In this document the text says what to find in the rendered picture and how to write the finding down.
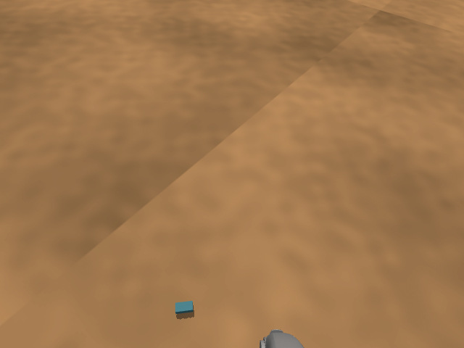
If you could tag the small box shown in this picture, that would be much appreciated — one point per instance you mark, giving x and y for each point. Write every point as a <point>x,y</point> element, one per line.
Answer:
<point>183,307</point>

